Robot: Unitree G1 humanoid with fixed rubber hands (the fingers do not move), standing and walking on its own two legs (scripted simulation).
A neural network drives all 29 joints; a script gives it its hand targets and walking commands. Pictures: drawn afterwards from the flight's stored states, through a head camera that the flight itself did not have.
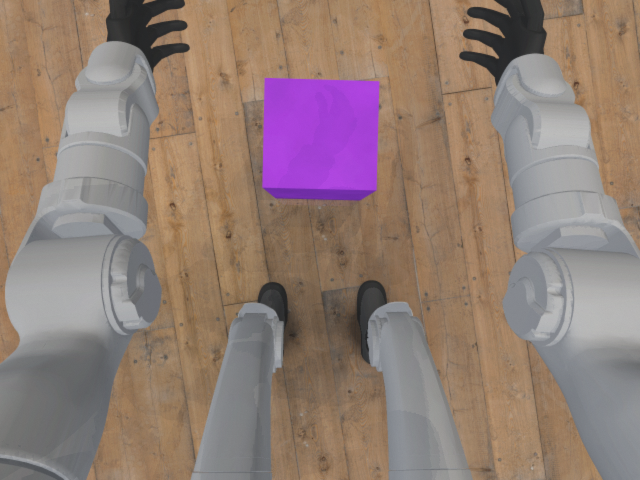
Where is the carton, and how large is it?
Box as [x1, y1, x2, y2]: [262, 78, 378, 199]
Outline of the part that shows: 265,78 262,187 273,196 280,198 361,199 376,189 378,81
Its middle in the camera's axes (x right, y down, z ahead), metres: +0.00 -0.19 +0.83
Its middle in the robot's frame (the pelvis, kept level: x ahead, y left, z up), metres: +0.54 +0.00 -0.52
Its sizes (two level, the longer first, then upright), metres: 0.210 0.200 0.250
